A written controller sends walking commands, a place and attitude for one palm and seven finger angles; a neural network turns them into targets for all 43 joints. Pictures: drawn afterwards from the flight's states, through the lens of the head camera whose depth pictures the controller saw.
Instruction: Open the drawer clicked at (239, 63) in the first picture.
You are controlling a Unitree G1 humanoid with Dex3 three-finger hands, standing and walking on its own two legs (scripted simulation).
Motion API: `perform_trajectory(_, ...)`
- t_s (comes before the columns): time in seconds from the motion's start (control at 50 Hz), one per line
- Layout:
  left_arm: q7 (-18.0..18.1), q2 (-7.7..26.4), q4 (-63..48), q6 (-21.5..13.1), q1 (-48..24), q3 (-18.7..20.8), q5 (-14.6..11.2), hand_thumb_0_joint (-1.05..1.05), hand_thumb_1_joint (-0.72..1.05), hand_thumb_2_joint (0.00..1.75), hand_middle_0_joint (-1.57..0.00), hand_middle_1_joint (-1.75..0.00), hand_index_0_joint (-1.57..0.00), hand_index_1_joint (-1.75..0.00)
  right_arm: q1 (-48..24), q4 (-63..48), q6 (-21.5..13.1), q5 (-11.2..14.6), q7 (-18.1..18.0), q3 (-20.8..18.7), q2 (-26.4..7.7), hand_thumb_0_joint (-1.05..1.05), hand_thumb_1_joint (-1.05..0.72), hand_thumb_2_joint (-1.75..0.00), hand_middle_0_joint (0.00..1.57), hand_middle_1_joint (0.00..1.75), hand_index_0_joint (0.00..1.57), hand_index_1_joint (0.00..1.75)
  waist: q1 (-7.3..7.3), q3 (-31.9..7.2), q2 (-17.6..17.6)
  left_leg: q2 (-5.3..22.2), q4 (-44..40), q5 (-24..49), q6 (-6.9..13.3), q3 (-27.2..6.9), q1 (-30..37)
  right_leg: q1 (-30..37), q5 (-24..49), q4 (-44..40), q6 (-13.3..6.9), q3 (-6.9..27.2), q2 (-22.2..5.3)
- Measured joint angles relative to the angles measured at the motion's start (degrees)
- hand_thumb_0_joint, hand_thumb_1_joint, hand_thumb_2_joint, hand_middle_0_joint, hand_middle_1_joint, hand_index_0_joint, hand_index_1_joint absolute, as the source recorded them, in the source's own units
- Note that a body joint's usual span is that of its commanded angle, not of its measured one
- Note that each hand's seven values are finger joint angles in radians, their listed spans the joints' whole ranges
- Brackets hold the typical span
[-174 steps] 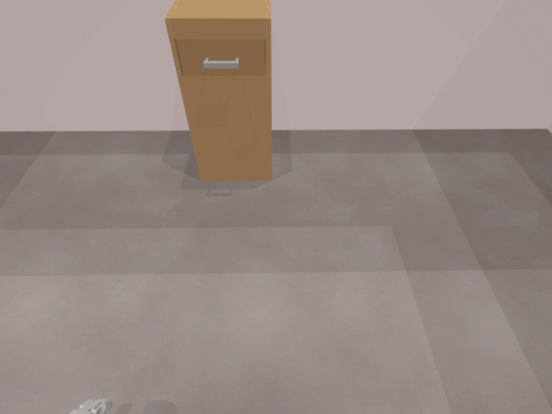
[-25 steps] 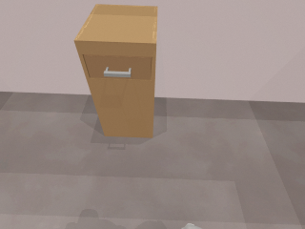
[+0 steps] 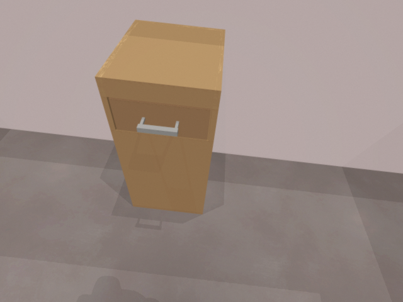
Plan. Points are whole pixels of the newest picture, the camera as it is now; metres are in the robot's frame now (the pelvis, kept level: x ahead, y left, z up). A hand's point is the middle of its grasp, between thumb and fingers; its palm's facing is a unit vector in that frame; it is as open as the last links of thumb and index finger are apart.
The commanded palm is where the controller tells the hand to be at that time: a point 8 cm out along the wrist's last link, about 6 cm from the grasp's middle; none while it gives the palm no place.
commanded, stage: take the last steps up to it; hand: left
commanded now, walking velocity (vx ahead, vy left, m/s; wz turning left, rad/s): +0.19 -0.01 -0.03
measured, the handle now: (158, 126) +0.65 +0.20 -0.10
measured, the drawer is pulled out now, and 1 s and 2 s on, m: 0.00 0.00 0.00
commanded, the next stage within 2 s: come to a stop and stand still in 0.12 s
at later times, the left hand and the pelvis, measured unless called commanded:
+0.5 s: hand (144, 270) +0.21 +0.15 -0.15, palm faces +0.03 -0.97 -0.23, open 7.3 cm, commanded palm none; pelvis +0.12 -0.03 +0.01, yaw +1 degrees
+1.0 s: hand out of the picture +0.08 +0.21 -0.16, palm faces +0.03 -0.98 -0.19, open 7.4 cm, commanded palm none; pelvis +0.10 +0.02 +0.02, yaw -1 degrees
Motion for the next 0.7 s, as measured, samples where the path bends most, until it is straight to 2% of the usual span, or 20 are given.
perform_trajectory(0.02,0.03,0.29,0.25,0.52,-0.27,0.04,0.05,0.01,0.91,0.9,-0.2,-0.3,-0.2,-0.3,-0.03,-0.22,-0.3,-0.05,-0.28,0.25,0.42,0.0,-0.93,-0.9,0.2,0.29,0.2,0.3,-0.1,0.21,-0.48,-0.22,0.8,-1.69,0.36,0.57,0.57,-2.8,-2.29,7.24,-0.66,1.52,0.08)
perform_trajectory(0.06,-0.07,0.83,0.42,1.04,-1.31,0.22,0.14,0.01,0.91,0.9,-0.2,-0.3,-0.2,-0.3,0.68,-0.4,-0.48,0.03,-0.87,0.7,1.34,0.0,-0.92,-0.9,0.2,0.29,0.2,0.3,-0.5,0.2,-0.79,-0.69,-0.55,-3.6,0.62,1.37,2.65,-8.57,-1.84,19.18,-1.44,2.94,0.28)
perform_trajectory(0.12,-0.26,1.55,-0.63,1.02,-3.84,0.48,0.22,0.01,0.91,0.9,-0.2,-0.29,-0.2,-0.3,2.59,0.53,-0.67,0.32,-2.13,0.73,2.29,0.0,-0.94,-0.9,0.2,0.29,0.2,0.3,-1.02,0.23,-0.85,-1.9,-5.96,-2.42,0.25,2.06,6.61,-14.67,2.91,24.23,-1.1,3.33,-0.42)
perform_trajectory(0.2,-0.07,1.81,-3.09,0.87,-7.31,0.55,0.09,0.01,0.91,0.9,-0.19,-0.29,-0.2,-0.3,5.63,2.74,-0.18,0.27,-2.1,1.17,2.4,-0.01,-0.95,-0.9,0.2,0.29,0.2,0.3,-1.44,0.12,0.05,-2.85,-11.11,-1.81,0.19,2.25,10.93,-17.44,5.74,16.43,-0.4,2.99,-1.05)
perform_trajectory(0.26,0.28,2.13,-4.39,0.97,-9.56,0.6,0.1,0.01,0.92,0.9,-0.19,-0.29,-0.2,-0.3,7.51,4.3,0.69,0.14,-1.84,1.28,2.89,0.0,-0.94,-0.9,0.2,0.29,0.2,0.3,-2.21,0.36,0.76,-2.94,-11.55,-3.16,-0.64,2.21,13.03,-16.51,7.02,7.92,-0.39,2.59,-0.91)
perform_trajectory(0.3,0.45,2.29,-5.04,0.73,-10.77,0.39,0.03,0.01,0.92,0.9,-0.19,-0.29,-0.2,-0.3,8.46,5.36,1.36,0.16,-1.91,1.45,3.29,0.0,-0.93,-0.9,0.2,0.29,0.2,0.3,-2.67,0.81,1.16,-2.75,-9.78,-5.13,-1.5,2.08,13.81,-14.12,11.05,0.89,-0.35,2.39,-0.4)
perform_trajectory(0.32,0.57,2.49,-5.37,0.36,-11.09,0.17,-0.01,0.01,0.92,0.9,-0.19,-0.29,-0.2,-0.3,9.01,5.9,1.61,0.31,-1.96,1.6,3.6,0.0,-0.93,-0.9,0.2,0.29,0.2,0.3,-2.72,0.91,0.89,-2.89,-8.19,-6.53,-2.03,2.14,13.97,-12.28,15.92,-3.61,-0.24,2.5,-0.4)
perform_trajectory(0.36,1.12,1.87,-5.1,-0.13,-11.94,-0.34,-0.13,0.01,0.92,0.9,-0.19,-0.29,-0.2,-0.3,9.15,7.03,2.43,0.88,-1.86,1.66,3.47,0.0,-0.92,-0.9,0.2,0.29,0.2,0.3,-3.0,0.97,2.23,-1.89,-4.73,-9.51,-2.77,1.52,13.54,-10.89,14.44,-4.33,-1.52,2.02,0.43)
perform_trajectory(0.42,1.51,0.45,-5.35,0.07,-13.52,-1.18,-0.31,0.01,0.91,0.9,-0.19,-0.29,-0.2,-0.3,8.15,7.01,4.32,1.38,-2.02,1.16,3.15,0.0,-0.92,-0.9,0.2,0.29,0.2,0.3,-3.85,1.15,4.04,-1.82,3.63,-16.92,-2.7,-1.93,9.73,-10.13,12.06,-4.41,-2.68,0.32,1.03)
perform_trajectory(0.48,2.29,-0.56,-6.61,0.65,-15.3,-0.89,-0.2,0.0,0.92,0.9,-0.2,-0.3,-0.2,-0.3,6.04,5.73,5.57,1.55,-2.19,0.52,2.85,0.0,-0.91,-0.9,0.2,0.29,0.2,0.3,-3.08,2.26,3.55,-3.6,15.58,-19.84,-2.78,-4.99,4.05,-9.45,13.21,-6.32,-2.88,-0.05,0.47)
perform_trajectory(0.54,2.53,-0.69,-7.93,1.45,-16.38,-0.46,0.08,0.0,0.92,0.9,-0.2,-0.3,-0.2,-0.3,3.34,3.69,6.61,1.38,-2.0,-0.26,1.72,0.0,-0.91,-0.9,0.2,0.29,0.2,0.3,-2.19,3.12,3.22,-4.6,21.9,-18.47,-3.38,-6.7,-0.3,-9.31,14.7,-8.11,-2.5,-0.07,-0.08)
perform_trajectory(0.62,2.38,0.37,-8.75,2.61,-16.3,0.0,0.53,0.0,0.91,0.9,-0.2,-0.3,-0.2,-0.3,0.07,0.58,6.75,1.18,-1.61,-0.85,0.16,0.0,-0.91,-0.9,0.2,0.29,0.2,0.3,-1.55,3.33,2.36,-4.34,18.44,-16.2,-3.74,-7.24,-1.28,-9.95,16.38,-9.3,-1.61,0.37,-0.66)
perform_trajectory(0.66,2.24,1.27,-8.79,3.08,-15.85,0.3,0.72,0.0,0.91,0.9,-0.2,-0.3,-0.2,-0.3,-0.84,-0.84,6.2,1.14,-1.54,-0.83,-0.31,0.0,-0.91,-0.9,0.2,0.29,0.2,0.3,-1.38,3.05,1.71,-3.92,12.95,-14.58,-3.52,-7.1,0.29,-10.52,16.79,-9.0,-1.03,0.59,-0.93)
perform_trajectory(0.7,2.1,2.26,-8.65,3.57,-14.91,0.55,0.56,0.0,0.91,0.9,-0.2,-0.3,-0.2,-0.3,-0.95,-1.93,5.21,1.06,-1.52,-0.52,-0.64,0.0,-0.91,-0.9,0.2,0.29,0.2,0.3,-1.25,2.32,1.2,-3.36,3.59,-9.15,-3.12,-6.61,3.9,-11.47,16.49,-7.43,-0.22,0.87,-0.99)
